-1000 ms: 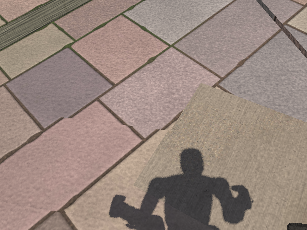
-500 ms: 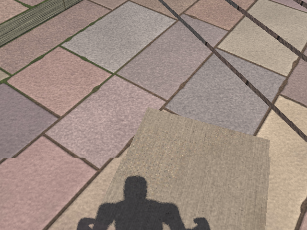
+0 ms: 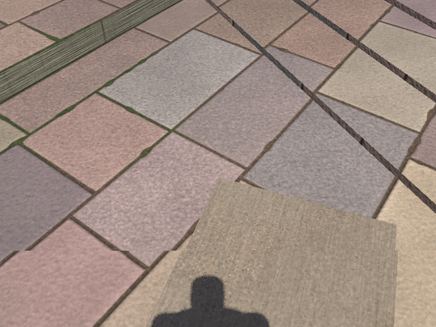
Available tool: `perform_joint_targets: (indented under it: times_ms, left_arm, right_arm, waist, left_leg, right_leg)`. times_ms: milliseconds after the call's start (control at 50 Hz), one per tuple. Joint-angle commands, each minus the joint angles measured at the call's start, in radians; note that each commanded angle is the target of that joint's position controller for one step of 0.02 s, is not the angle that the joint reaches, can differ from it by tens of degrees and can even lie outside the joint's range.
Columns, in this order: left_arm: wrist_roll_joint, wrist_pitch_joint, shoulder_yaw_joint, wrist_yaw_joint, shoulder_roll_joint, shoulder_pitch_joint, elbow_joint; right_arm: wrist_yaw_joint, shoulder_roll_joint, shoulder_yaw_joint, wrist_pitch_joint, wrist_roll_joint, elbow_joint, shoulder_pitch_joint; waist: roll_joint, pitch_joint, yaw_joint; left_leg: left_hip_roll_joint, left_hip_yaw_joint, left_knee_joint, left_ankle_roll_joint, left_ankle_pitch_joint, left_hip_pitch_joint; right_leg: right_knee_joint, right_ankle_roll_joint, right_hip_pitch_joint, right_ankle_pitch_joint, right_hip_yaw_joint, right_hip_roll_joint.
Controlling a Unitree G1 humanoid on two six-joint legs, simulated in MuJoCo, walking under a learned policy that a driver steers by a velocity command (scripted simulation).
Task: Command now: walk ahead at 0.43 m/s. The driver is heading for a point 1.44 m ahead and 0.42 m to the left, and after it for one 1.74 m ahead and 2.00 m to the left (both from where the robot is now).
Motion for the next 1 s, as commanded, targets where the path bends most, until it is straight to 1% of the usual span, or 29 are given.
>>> perform_joint_targets:
  times_ms: [20,60,100,120,140,160,180,200,220,240,280,300,380,500,560,600,620,640,660,680,700,720,740,780,800,840,880,960,1000]
  left_arm:
    - [-0.005,-0.055,0.056,0.008,0.198,0.072,-0.035]
    - [-0.010,-0.051,0.056,0.001,0.190,0.024,-0.051]
    - [-0.016,-0.039,0.059,-0.010,0.209,-0.043,-0.069]
    - [0.067,-0.033,0.075,-0.024,0.242,-0.043,-0.036]
    - [0.075,-0.039,0.070,-0.026,0.212,-0.048,-0.032]
    - [0.082,-0.048,0.056,-0.028,0.164,-0.122,-0.052]
    - [0.065,-0.063,0.029,-0.024,0.047,-0.178,-0.124]
    - [0.049,-0.064,0.031,-0.027,0.075,-0.152,-0.141]
    - [0.052,-0.058,0.034,-0.034,0.111,-0.169,-0.140]
    - [0.067,-0.053,0.038,-0.046,0.136,-0.135,-0.114]
    - [0.082,-0.030,0.037,-0.066,0.141,-0.080,-0.069]
    - [0.075,-0.019,0.033,-0.074,0.134,-0.100,-0.075]
    - [0.058,-0.007,0.020,-0.084,0.123,-0.274,-0.111]
    - [0.045,-0.027,0.005,-0.089,0.109,-0.468,-0.143]
    - [0.057,-0.029,0.005,-0.071,0.120,-0.489,-0.148]
    - [0.062,-0.031,0.017,-0.050,0.151,-0.370,-0.121]
    - [0.057,-0.029,0.030,-0.038,0.181,-0.235,-0.079]
    - [0.059,-0.031,0.046,-0.021,0.215,-0.014,-0.013]
    - [0.078,-0.030,0.067,-0.004,0.279,0.185,0.029]
    - [0.093,-0.039,0.086,-0.004,0.352,0.175,0.019]
    - [0.073,-0.038,0.083,-0.015,0.289,0.151,0.029]
    - [0.071,-0.051,0.069,-0.014,0.235,0.086,0.045]
    - [0.078,-0.061,0.058,-0.015,0.183,0.043,0.061]
    - [0.072,-0.078,0.033,-0.010,0.119,0.041,0.094]
    - [0.058,-0.087,0.022,-0.015,0.083,0.049,0.116]
    - [0.028,-0.106,0.021,-0.023,0.100,0.031,0.137]
    - [0.031,-0.119,0.015,-0.027,0.096,0.012,0.141]
    - [0.020,-0.138,0.010,0.000,0.134,0.066,0.167]
    - [0.010,-0.128,0.015,0.027,0.183,0.113,0.172]
  right_arm:
    - [0.015,-0.084,-0.017,-0.083,0.013,-0.160,-0.231]
    - [0.034,-0.087,-0.013,-0.099,-0.004,-0.141,-0.184]
    - [0.049,-0.075,-0.013,-0.100,-0.013,-0.095,-0.080]
    - [0.068,-0.076,-0.020,-0.054,-0.091,-0.061,0.042]
    - [0.061,-0.122,-0.044,-0.038,-0.097,-0.008,0.194]
    - [0.047,-0.197,-0.068,-0.040,-0.099,0.038,0.437]
    - [0.035,-0.295,-0.068,-0.053,-0.103,0.028,0.527]
    - [0.024,-0.262,-0.057,-0.037,-0.100,-0.014,0.322]
    - [0.023,-0.232,-0.049,-0.037,-0.089,-0.041,0.194]
    - [0.029,-0.199,-0.042,-0.044,-0.078,-0.044,0.147]
    - [0.031,-0.151,-0.023,-0.056,-0.072,-0.038,0.119]
    - [0.032,-0.139,-0.019,-0.063,-0.069,-0.018,0.145]
    - [0.036,-0.133,-0.020,-0.073,-0.043,0.037,0.245]
    - [0.021,-0.135,-0.015,-0.097,-0.043,0.102,0.306]
    - [0.010,-0.158,-0.014,-0.084,-0.046,0.147,0.317]
    - [-0.004,-0.201,-0.019,-0.067,-0.062,0.176,0.322]
    - [-0.013,-0.223,-0.023,-0.051,-0.074,0.192,0.326]
    - [-0.017,-0.242,-0.029,-0.037,-0.082,0.194,0.292]
    - [-0.012,-0.182,-0.017,-0.038,-0.091,0.175,0.277]
    - [0.019,-0.015,0.024,-0.062,-0.022,0.119,0.360]
    - [0.002,-0.145,-0.001,-0.070,-0.012,0.112,0.230]
    - [0.001,-0.161,-0.005,-0.077,-0.015,0.091,0.104]
    - [0.006,-0.132,0.004,-0.080,-0.024,0.095,0.083]
    - [0.030,-0.084,0.012,-0.044,-0.065,0.112,0.110]
    - [0.042,-0.057,0.013,-0.028,-0.069,0.115,0.120]
    - [0.062,-0.038,0.020,-0.009,-0.073,0.065,0.015]
    - [0.077,-0.026,0.033,-0.016,-0.064,0.015,-0.101]
    - [0.107,-0.047,0.038,-0.039,-0.057,-0.005,-0.193]
    - [0.108,-0.067,0.034,-0.042,-0.072,0.018,-0.191]
  waist:
    - [-0.154,0.224,0.072]
    - [-0.146,0.126,0.052]
    - [-0.146,0.064,-0.011]
    - [-0.104,0.032,-0.074]
    - [-0.031,0.014,-0.142]
    - [0.164,-0.043,-0.291]
    - [0.394,-0.085,-0.291]
    - [0.242,0.008,-0.169]
    - [0.095,0.093,-0.091]
    - [0.030,0.092,-0.047]
    - [0.089,0.090,-0.014]
    - [0.121,0.113,-0.015]
    - [0.064,0.161,-0.054]
    - [0.043,0.196,-0.087]
    - [0.057,0.195,-0.084]
    - [0.101,0.094,-0.019]
    - [0.120,0.004,0.040]
    - [0.122,-0.095,0.148]
    - [0.071,-0.220,0.212]
    - [-0.314,-0.389,0.104]
    - [-0.120,-0.324,0.147]
    - [-0.045,-0.124,0.126]
    - [0.033,-0.018,0.081]
    - [-0.023,0.038,0.013]
    - [-0.052,0.050,-0.012]
    - [-0.072,0.137,-0.041]
    - [-0.063,0.192,-0.044]
    - [-0.008,0.180,-0.046]
    - [-0.027,0.133,-0.050]
  left_leg:
    - [0.098,-0.081,0.136,0.064,-0.015,-0.512]
    - [0.102,-0.043,-0.021,0.064,0.038,-0.363]
    - [0.019,0.075,-0.151,0.027,0.189,0.004]
    - [-0.065,0.177,-0.217,0.000,0.242,0.239]
    - [-0.086,0.185,-0.189,-0.006,0.210,0.468]
    - [0.065,-0.023,-0.274,0.021,-0.006,0.663]
    - [0.340,-0.627,-0.559,0.083,-0.480,0.630]
    - [0.404,-0.880,-0.682,0.168,-0.599,0.500]
    - [0.418,-0.774,-0.654,0.170,-0.515,0.405]
    - [0.354,-0.618,-0.635,0.149,-0.380,0.309]
    - [0.238,-0.407,-0.678,0.122,-0.215,0.204]
    - [0.216,-0.354,-0.704,0.129,-0.150,0.186]
    - [0.169,-0.183,-0.762,0.142,0.141,0.249]
    - [0.173,-0.059,-0.805,0.128,0.409,0.336]
    - [0.201,-0.023,-0.722,0.118,0.791,0.490]
    - [0.217,-0.004,-0.498,0.099,1.255,0.582]
    - [0.225,0.006,-0.317,0.094,1.368,0.583]
    - [0.208,0.033,-0.049,0.089,1.322,0.460]
    - [0.164,0.033,0.294,0.100,0.994,0.177]
    - [-0.054,-0.023,0.715,0.042,0.028,-0.294]
    - [-0.028,-0.104,0.731,0.080,0.063,-0.437]
    - [0.039,-0.105,0.646,0.092,0.180,-0.452]
    - [0.074,-0.102,0.553,0.095,0.237,-0.381]
    - [0.112,-0.093,0.489,0.087,0.254,-0.270]
    - [0.125,-0.092,0.481,0.088,0.277,-0.262]
    - [0.137,-0.045,0.371,0.068,0.324,-0.289]
    - [0.120,0.023,0.209,0.063,0.465,-0.278]
    - [0.048,0.150,-0.101,0.113,0.784,-0.177]
    - [-0.032,0.198,-0.213,0.118,0.851,-0.069]
  right_leg:
    - [-0.441,-0.250,0.130,-0.372,0.588,-0.387]
    - [-0.402,-0.187,0.126,-0.208,0.400,-0.313]
    - [-0.371,-0.139,-0.079,-0.113,0.207,-0.205]
    - [-0.318,-0.124,-0.193,-0.164,0.120,-0.131]
    - [-0.173,-0.109,-0.340,-0.082,0.071,-0.086]
    - [0.241,-0.082,-0.513,0.035,-0.032,0.003]
    - [0.596,-0.069,-0.692,-0.204,0.056,0.119]
    - [0.706,-0.080,-0.809,-0.060,0.141,0.073]
    - [0.704,-0.079,-0.826,0.079,0.087,-0.033]
    - [0.617,-0.064,-0.717,0.155,0.044,-0.093]
    - [0.523,-0.020,-0.582,0.221,0.003,-0.124]
    - [0.498,-0.007,-0.580,0.264,-0.012,-0.126]
    - [0.215,0.023,-0.597,0.424,-0.078,-0.104]
    - [-0.104,-0.016,-0.426,0.673,-0.121,-0.077]
    - [-0.177,-0.060,-0.385,0.570,-0.158,-0.033]
    - [-0.160,-0.102,-0.238,0.422,-0.187,0.038]
    - [-0.133,-0.125,-0.094,0.344,-0.192,0.059]
    - [-0.134,-0.153,0.167,0.293,-0.171,0.040]
    - [-0.015,-0.168,0.483,0.006,0.005,-0.129]
    - [-0.154,-0.311,0.825,-0.237,0.652,-0.456]
    - [-0.283,-0.277,0.757,-0.222,0.704,-0.425]
    - [-0.304,-0.225,0.570,-0.046,0.481,-0.381]
    - [-0.342,-0.193,0.370,0.146,0.354,-0.347]
    - [-0.383,-0.126,0.180,0.273,0.174,-0.279]
    - [-0.402,-0.095,0.143,0.299,0.108,-0.249]
    - [-0.475,-0.061,0.039,0.445,-0.049,-0.210]
    - [-0.510,-0.031,-0.032,0.623,-0.194,-0.146]
    - [-0.476,0.018,0.076,0.962,-0.326,-0.147]
    - [-0.403,0.034,0.177,1.123,-0.336,-0.163]
Velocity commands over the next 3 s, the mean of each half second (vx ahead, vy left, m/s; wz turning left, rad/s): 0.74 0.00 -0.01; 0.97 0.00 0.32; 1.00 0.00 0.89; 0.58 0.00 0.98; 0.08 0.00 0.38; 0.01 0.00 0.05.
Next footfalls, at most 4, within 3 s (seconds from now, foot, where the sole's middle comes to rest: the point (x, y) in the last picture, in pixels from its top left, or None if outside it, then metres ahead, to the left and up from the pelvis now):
0.16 left None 0.13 0.16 -0.76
0.66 right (238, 321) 0.58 -0.03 -0.80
1.10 left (194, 212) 1.03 0.13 -0.84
1.48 right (195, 134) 1.48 0.15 -0.84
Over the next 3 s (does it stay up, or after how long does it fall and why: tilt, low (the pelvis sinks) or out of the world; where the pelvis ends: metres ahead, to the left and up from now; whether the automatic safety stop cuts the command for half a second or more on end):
stays up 1.62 0.45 -0.07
